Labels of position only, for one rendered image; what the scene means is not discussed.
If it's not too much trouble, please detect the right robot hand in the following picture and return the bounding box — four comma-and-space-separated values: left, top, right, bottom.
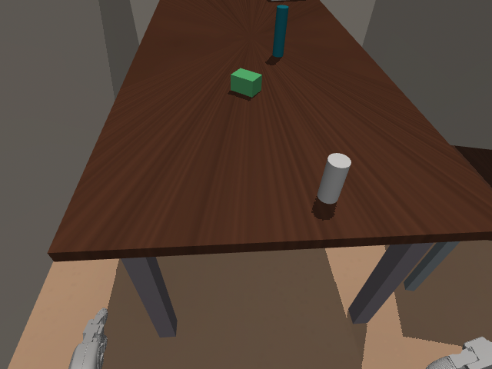
426, 337, 492, 369

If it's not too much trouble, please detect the chair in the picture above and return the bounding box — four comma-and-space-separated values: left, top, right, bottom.
404, 145, 492, 291

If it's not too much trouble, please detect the table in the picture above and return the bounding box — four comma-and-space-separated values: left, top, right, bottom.
48, 0, 492, 337

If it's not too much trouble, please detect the left robot hand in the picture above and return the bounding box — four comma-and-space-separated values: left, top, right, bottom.
68, 308, 108, 369

